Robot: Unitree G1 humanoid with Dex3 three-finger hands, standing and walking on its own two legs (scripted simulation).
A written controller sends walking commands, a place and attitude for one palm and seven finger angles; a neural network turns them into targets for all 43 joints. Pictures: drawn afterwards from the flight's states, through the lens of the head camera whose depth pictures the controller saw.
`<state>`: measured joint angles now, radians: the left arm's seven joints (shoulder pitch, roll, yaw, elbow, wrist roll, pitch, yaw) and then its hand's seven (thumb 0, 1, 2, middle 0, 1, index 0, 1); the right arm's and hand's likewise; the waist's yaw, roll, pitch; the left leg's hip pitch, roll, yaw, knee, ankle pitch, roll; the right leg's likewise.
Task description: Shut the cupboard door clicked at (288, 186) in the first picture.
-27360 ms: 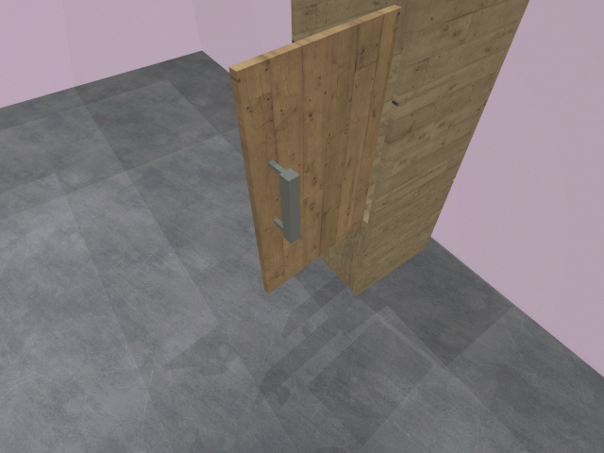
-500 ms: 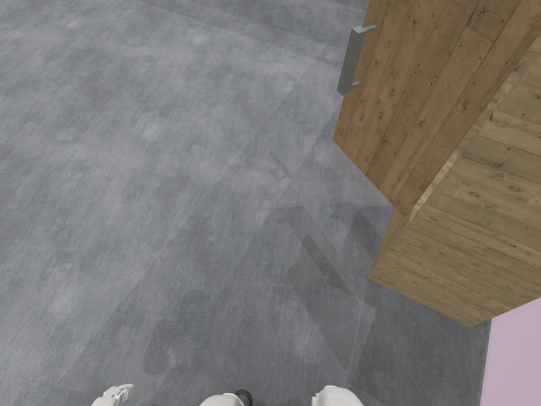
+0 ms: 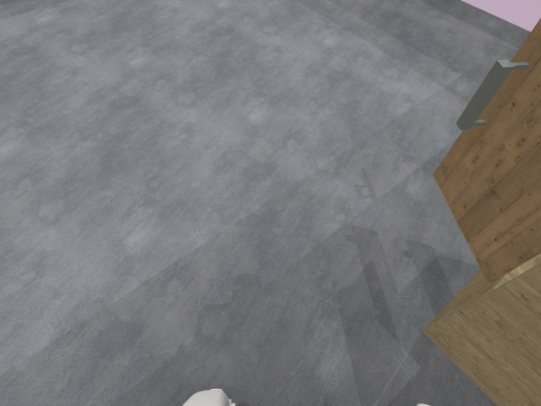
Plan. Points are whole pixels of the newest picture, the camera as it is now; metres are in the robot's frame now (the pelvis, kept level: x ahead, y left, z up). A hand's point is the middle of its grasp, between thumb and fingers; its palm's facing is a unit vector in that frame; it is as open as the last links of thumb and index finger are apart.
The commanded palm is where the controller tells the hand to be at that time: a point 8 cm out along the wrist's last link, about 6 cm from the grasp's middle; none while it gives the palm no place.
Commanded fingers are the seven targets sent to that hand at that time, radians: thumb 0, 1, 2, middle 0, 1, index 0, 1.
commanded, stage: walk to a spot facing it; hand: left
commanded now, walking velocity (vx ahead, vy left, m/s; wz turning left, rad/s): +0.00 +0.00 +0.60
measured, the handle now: (491, 97) +0.75 -0.45 +0.00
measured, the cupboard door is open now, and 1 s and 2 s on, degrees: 58 58 58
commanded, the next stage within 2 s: turn to face it in 1.60 s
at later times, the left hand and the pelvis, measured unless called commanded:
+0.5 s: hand out of the picture +0.08 +0.17 -0.13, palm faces +0.31 -0.91 -0.28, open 7.3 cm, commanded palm none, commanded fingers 0.00 0.90 0.90 -0.20 -0.30 -0.20 -0.30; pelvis +0.08 -0.04 +0.01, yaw +17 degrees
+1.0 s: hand (120, 403) +0.13 +0.25 -0.17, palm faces +0.59 -0.78 -0.22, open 7.4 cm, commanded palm none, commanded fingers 0.00 0.90 0.90 -0.20 -0.30 -0.20 -0.30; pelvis +0.22 +0.07 +0.00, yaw +34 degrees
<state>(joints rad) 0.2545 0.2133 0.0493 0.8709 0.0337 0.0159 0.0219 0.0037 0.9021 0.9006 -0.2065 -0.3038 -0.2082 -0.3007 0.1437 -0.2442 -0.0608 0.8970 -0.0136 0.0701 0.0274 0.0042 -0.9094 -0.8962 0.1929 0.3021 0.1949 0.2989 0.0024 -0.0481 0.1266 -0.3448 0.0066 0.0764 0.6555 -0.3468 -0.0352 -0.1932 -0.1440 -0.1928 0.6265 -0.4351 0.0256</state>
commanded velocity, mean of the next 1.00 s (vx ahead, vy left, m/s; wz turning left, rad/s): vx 0.32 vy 0.00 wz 0.52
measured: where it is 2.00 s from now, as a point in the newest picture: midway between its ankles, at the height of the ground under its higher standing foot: (209, 282)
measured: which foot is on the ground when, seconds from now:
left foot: up 0.00-0.00, down 0.02-0.36, up 0.38-0.80, down 0.82-1.00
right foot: down 0.00-0.02, up 0.04-0.34, down 0.36-0.82, up 0.84-1.00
